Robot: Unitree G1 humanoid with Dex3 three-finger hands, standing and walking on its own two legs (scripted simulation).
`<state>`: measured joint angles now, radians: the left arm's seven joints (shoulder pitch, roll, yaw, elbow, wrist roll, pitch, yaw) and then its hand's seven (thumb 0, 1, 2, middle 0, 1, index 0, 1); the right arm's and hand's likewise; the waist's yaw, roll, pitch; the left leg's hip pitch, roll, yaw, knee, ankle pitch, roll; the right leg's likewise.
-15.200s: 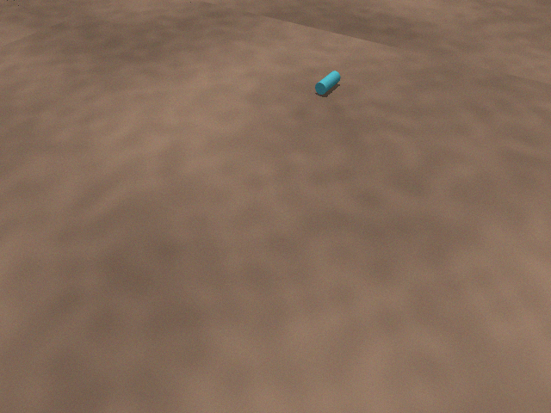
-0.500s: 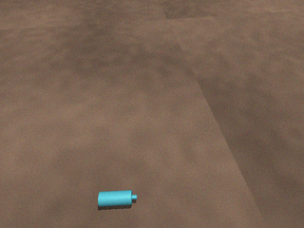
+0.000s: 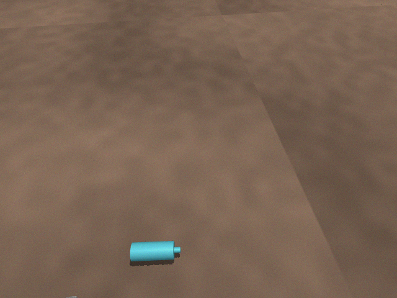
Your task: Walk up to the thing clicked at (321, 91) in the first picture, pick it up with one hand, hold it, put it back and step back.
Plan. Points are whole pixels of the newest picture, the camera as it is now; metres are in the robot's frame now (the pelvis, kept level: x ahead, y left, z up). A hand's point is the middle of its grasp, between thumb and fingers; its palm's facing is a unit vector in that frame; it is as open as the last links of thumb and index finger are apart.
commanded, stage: rise first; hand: left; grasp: from above
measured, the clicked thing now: (156, 250) +0.43 +0.20 -0.74
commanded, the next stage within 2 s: none
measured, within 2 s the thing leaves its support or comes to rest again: neither
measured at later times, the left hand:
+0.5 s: hand out of the picture +0.12 +0.26 -0.21, palm faces -0.12 -0.90 -0.42, open 13.6 cm
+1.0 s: hand out of the picture +0.18 +0.28 -0.35, palm faces -0.40 -0.63 -0.67, open 14.1 cm
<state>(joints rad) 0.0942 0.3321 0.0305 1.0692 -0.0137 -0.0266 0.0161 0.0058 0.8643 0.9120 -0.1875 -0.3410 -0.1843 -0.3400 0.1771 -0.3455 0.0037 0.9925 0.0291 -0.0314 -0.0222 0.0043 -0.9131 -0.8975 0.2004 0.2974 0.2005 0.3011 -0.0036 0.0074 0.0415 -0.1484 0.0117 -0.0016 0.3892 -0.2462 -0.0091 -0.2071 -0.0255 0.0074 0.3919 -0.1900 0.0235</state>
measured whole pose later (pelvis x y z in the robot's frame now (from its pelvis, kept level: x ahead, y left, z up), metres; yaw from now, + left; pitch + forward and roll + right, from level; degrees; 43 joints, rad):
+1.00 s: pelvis -0.05 +0.00 -0.21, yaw +1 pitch +30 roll -2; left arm -0.05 0.40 0.09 0.61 0.57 0.01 0.05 -0.01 -0.52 0.98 -0.06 -1.08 -0.07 -1.07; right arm 0.11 -0.29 -0.05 0.58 0.00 -0.19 0.03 0.01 -0.89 -0.90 0.20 0.30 0.20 0.30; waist -0.04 0.01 -0.20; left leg -1.47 -0.01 -0.05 1.66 -0.71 -0.01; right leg -1.51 -0.04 0.00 1.61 -0.62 0.03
